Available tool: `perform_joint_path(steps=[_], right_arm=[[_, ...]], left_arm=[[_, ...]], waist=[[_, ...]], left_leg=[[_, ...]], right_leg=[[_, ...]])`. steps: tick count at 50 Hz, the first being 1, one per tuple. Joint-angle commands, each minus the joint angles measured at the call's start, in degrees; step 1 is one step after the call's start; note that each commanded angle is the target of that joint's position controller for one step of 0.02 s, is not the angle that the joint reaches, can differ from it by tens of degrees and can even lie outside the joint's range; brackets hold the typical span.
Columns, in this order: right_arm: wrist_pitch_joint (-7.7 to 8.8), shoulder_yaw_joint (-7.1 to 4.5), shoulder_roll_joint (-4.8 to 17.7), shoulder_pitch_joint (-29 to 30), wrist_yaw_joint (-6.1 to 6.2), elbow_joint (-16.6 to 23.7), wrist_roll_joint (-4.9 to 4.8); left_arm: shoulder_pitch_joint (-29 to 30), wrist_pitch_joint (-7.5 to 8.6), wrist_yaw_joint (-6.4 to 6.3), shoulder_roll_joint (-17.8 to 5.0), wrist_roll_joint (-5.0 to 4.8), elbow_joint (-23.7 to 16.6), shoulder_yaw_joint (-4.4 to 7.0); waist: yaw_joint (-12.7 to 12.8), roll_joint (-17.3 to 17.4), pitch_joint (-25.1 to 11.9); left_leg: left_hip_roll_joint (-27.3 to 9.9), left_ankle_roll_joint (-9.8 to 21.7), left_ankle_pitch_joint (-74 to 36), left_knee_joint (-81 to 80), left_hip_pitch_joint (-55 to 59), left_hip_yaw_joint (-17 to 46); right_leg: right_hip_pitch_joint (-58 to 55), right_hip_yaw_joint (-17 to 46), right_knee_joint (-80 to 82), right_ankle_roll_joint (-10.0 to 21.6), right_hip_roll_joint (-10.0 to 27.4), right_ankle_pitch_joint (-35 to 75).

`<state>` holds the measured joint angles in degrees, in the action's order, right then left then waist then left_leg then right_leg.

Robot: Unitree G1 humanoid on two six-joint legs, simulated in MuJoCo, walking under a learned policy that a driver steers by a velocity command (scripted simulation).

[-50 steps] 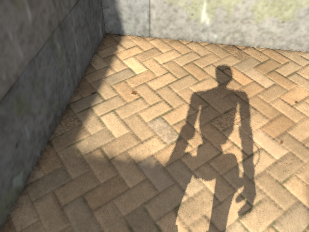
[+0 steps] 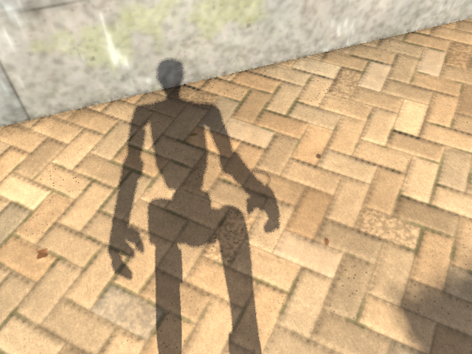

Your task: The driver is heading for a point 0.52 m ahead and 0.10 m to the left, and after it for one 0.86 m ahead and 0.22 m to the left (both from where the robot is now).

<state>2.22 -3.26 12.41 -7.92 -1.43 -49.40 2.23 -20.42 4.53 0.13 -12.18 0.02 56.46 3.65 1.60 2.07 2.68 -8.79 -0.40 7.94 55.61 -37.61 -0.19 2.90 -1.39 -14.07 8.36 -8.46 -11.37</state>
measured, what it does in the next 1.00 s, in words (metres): walks ahead: left foot, then right foot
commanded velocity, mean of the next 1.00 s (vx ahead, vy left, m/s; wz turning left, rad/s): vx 0.34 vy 0.00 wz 0.14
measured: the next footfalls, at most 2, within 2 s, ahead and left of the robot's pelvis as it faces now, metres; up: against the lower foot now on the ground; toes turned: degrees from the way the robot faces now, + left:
left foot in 0.26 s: +0.34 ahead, +0.12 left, +0.00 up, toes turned +2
right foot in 0.76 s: +0.57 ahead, -0.04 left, +0.00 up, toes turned +5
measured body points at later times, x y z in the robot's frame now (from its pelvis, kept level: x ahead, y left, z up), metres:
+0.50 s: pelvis +0.29 +0.06 +0.00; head +0.31 +0.07 +0.45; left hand +0.38 +0.31 -0.14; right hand +0.29 -0.20 -0.14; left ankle +0.30 +0.12 -0.74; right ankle +0.32 -0.09 -0.66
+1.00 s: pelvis +0.43 +0.02 -0.01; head +0.47 +0.01 +0.44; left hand +0.48 +0.30 -0.12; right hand +0.58 -0.23 -0.15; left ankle +0.38 +0.14 -0.67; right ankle +0.53 -0.05 -0.74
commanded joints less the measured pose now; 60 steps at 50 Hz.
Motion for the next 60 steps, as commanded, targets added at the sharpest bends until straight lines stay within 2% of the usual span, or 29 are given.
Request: perform_joint_path(steps=[1,6,8,10,12,13,14,15,16,17,19,22,25,27,29,34,36,37,38,39,40,41,42,43,45,51,57,59,60], right_arm=[[-0.17,-0.49,3.31,2.66,-0.46,3.34,-0.37],[0.26,0.44,2.62,11.46,-0.66,6.41,-0.78],[0.68,0.51,3.07,12.58,-0.66,7.30,-0.96],[1.12,0.09,4.11,8.07,-0.20,6.36,-1.15],[1.66,-1.22,6.72,-5.46,1.02,2.09,-1.15],[2.14,-1.99,8.50,-15.03,1.70,-0.57,-0.18],[2.21,-3.46,14.17,-22.18,2.20,-1.48,1.38],[1.49,-3.53,13.79,-19.62,1.07,-2.01,0.09],[1.30,-2.87,10.90,-12.30,0.54,-0.92,-1.40],[1.55,-1.74,6.72,-7.95,0.27,-0.25,-1.67],[2.35,-0.42,3.16,-6.87,0.58,-1.75,-1.34],[3.74,-0.42,4.30,-10.81,0.74,-4.31,-1.54],[4.05,-0.30,5.26,-13.65,0.74,-5.58,-1.89],[3.81,0.07,5.01,-15.15,0.82,-6.22,-1.85],[3.38,0.05,5.85,-16.43,1.06,-6.41,-1.83],[1.53,-0.49,6.95,-17.67,1.98,-5.47,-1.27],[1.05,-1.03,7.52,-15.25,2.42,-4.23,-1.16],[1.02,-1.32,7.89,-13.34,2.37,-3.55,-1.78],[1.32,-0.93,6.05,-13.21,2.29,-1.50,-2.86],[1.01,-0.21,1.04,-20.27,2.91,-0.45,-3.85],[-0.59,-1.25,4.94,-23.94,3.66,-1.70,-3.25],[-1.71,-1.99,6.85,-20.76,3.47,-2.38,-1.84],[-2.25,-2.08,6.22,-16.29,2.77,-1.45,-0.99],[-2.86,-2.22,5.59,-14.21,2.18,-0.64,-0.72],[-4.42,-2.17,4.53,-14.55,1.40,-0.34,-0.36],[-6.91,-1.70,4.62,-8.87,0.28,3.62,-0.64],[-6.67,-1.39,6.23,-5.23,-1.18,7.80,-1.43],[-5.88,-1.51,6.42,-9.04,-1.14,7.24,-1.47],[-5.13,-1.85,8.01,-10.59,-0.73,6.81,-1.13]], left_arm=[[-4.78,0.80,-0.03,-5.96,0.05,-1.27,0.61],[-8.94,0.97,-0.78,-6.13,0.71,0.16,-0.10],[-9.34,0.95,-1.23,-6.81,1.14,0.74,-0.18],[-6.97,1.15,-1.61,-8.04,1.39,0.65,-0.09],[-5.41,1.03,-1.60,-9.24,1.82,0.80,0.19],[-4.50,1.10,-1.37,-8.85,1.24,0.31,-0.01],[-8.02,1.24,-0.77,-4.20,-0.78,-1.47,-1.07],[-11.83,1.19,-0.46,-4.99,-0.96,-0.75,-0.43],[-7.78,0.82,-0.66,-7.22,0.42,-1.41,0.06],[-3.28,0.95,-0.31,-6.66,0.92,-2.47,-0.11],[-1.45,0.13,0.35,-4.46,1.77,-3.20,-0.31],[-2.42,-1.40,1.31,-2.47,2.31,-2.78,-0.70],[4.75,-1.79,1.26,-2.88,2.37,-5.36,-0.78],[8.33,-1.66,0.93,-2.04,1.95,-6.58,-1.22],[11.55,-1.59,0.58,-1.28,1.33,-7.57,-1.71],[15.06,-1.45,-1.03,-3.57,0.69,-9.22,-1.51],[10.22,-0.68,-1.55,-5.30,0.63,-7.99,-0.91],[5.83,0.11,-1.93,-6.07,1.01,-6.83,-0.54],[0.45,1.09,-2.42,-9.73,2.25,-6.31,0.37],[-0.74,0.79,-2.27,-13.68,2.46,-7.89,1.06],[0.08,-0.56,-1.82,-12.77,0.27,-8.71,1.34],[3.80,-1.26,-1.81,-8.32,0.22,-10.32,0.29],[7.85,-1.61,-2.20,-5.35,0.44,-11.08,-0.63],[9.65,-1.92,-2.71,-4.66,0.89,-11.33,-0.97],[9.83,-2.21,-3.37,-5.36,1.28,-11.20,-0.77],[10.03,-2.63,-2.87,-7.63,1.78,-11.86,0.05],[9.43,-4.24,-1.75,-11.66,2.00,-12.38,1.60],[9.43,-4.97,-1.52,-12.17,1.64,-12.30,2.04],[7.12,-5.64,-1.10,-10.73,1.76,-11.50,2.12]], waist=[[0.65,-4.87,1.61],[3.17,-5.68,3.04],[2.70,-5.88,3.43],[-0.50,-6.70,1.56],[-6.43,-6.80,-5.38],[-10.80,-4.91,-10.57],[-10.34,4.71,-18.45],[-6.76,10.75,-21.28],[-4.19,3.55,-11.88],[-3.63,-1.05,-5.23],[-0.72,-0.80,0.06],[0.71,0.65,-0.28],[0.14,0.06,2.41],[-0.38,0.60,1.96],[-1.59,2.33,0.20],[-3.30,4.96,-2.49],[-1.20,4.75,-3.13],[1.36,2.71,-4.11],[2.45,-2.98,-9.83],[-0.68,-14.59,-17.57],[-0.34,-15.02,-22.85],[-1.48,-7.48,-17.22],[-1.93,-5.83,-10.77],[-2.80,-7.02,-7.26],[-3.67,-9.23,-5.83],[-3.13,-10.00,-6.25],[-1.63,-10.21,-6.86],[-3.59,-7.30,-6.52],[-3.89,-0.45,-4.53]], left_leg=[[1.65,0.05,-6.99,-6.38,-2.22,-2.71],[4.84,1.94,-9.69,-17.63,-2.10,-4.85],[6.14,3.53,-7.45,-21.07,-0.50,-5.00],[8.85,5.80,-2.77,-23.70,7.41,-5.62],[12.01,8.14,0.34,-26.98,21.74,-5.81],[7.78,10.04,-1.31,-29.08,35.85,-1.93],[-7.94,15.36,5.04,-30.20,51.82,19.56],[-15.10,20.39,3.75,-38.36,55.40,41.37],[-12.94,18.93,9.49,-40.06,46.76,34.54],[-10.84,17.50,9.70,-42.29,38.29,26.76],[-5.61,13.64,3.42,-45.72,28.55,16.92],[-3.10,13.05,-5.63,-47.49,26.16,10.56],[-1.77,13.25,-20.16,-47.83,26.51,6.91],[0.45,12.08,-36.45,-44.41,27.14,3.32],[2.01,10.14,-43.51,-41.06,28.36,1.87],[0.99,10.05,-41.72,-33.06,34.82,6.90],[0.83,8.90,-37.53,-28.19,34.90,10.36],[2.65,7.50,-33.84,-22.13,33.07,10.04],[5.77,5.65,-20.60,-11.07,26.20,8.44],[14.26,4.32,24.40,4.55,14.21,2.42],[14.82,3.97,33.37,13.76,10.91,1.48],[11.96,3.34,28.88,17.27,9.19,2.91],[10.30,2.40,24.60,15.97,8.00,2.69],[8.93,1.26,21.81,14.50,8.10,2.62],[8.96,-0.40,18.27,13.97,10.80,1.04],[7.19,-0.61,14.85,2.17,11.93,-0.83],[7.81,2.13,16.47,-12.95,20.61,-4.64],[9.10,4.11,11.29,-24.41,28.61,-4.90],[6.49,5.30,9.65,-34.26,30.98,2.14]], right_leg=[[-0.65,8.21,4.79,1.56,14.92,29.18],[-7.63,7.76,4.07,1.44,16.59,33.48],[-10.59,7.69,2.80,1.86,18.13,37.52],[-11.17,6.46,-1.98,1.20,18.78,50.50],[-11.04,5.45,-16.98,0.26,17.91,58.71],[-2.85,4.14,-29.77,-0.27,15.95,47.50],[13.86,0.34,-50.89,-2.36,8.74,20.46],[26.28,4.01,-64.11,-2.67,1.14,-16.78],[30.39,7.00,-65.58,-1.97,6.00,-12.35],[30.87,6.37,-62.60,-2.05,8.38,-8.40],[27.47,5.54,-55.35,-2.56,11.92,-5.35],[25.99,3.36,-51.78,-4.20,13.00,-2.90],[30.83,0.73,-44.70,-6.65,14.20,1.96],[29.43,-1.00,-36.95,-8.20,12.88,4.83],[26.52,-2.16,-30.46,-8.67,10.63,7.80],[24.23,-0.15,-22.35,-7.80,7.61,6.69],[18.50,1.64,-15.90,-6.66,7.22,5.38],[11.93,1.64,-8.82,-5.89,7.72,11.58],[-0.63,7.77,-9.57,-3.66,16.72,30.46],[-14.13,21.18,-15.13,2.90,34.37,62.41],[-11.98,26.75,-13.20,8.88,37.37,57.99],[-5.86,22.74,-10.07,8.29,33.67,44.43],[0.69,17.15,-7.06,6.23,29.61,34.22],[5.11,12.97,-4.71,4.67,26.84,29.06],[10.32,7.14,-2.92,4.18,23.99,26.22],[12.23,2.19,0.03,4.65,25.10,7.39],[13.04,-0.15,-1.91,2.28,27.85,-2.43],[16.84,-3.56,-7.38,-2.03,26.85,-3.22],[20.73,-7.41,-15.69,-6.16,23.75,-7.55]])
Keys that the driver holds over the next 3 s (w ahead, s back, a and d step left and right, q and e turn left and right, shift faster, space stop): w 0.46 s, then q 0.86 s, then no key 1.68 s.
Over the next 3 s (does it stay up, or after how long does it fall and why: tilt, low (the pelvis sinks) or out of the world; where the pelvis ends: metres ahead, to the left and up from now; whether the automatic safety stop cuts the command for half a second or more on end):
stays up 0.44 0.02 0.00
